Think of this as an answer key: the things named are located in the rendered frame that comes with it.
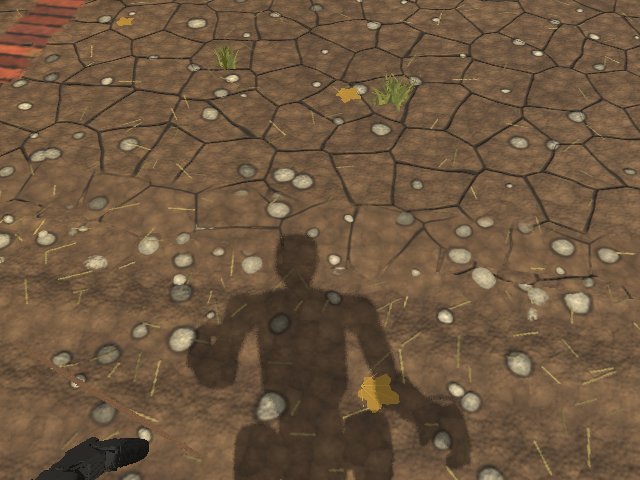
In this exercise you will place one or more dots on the robot left hand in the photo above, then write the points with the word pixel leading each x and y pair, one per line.
pixel 92 458

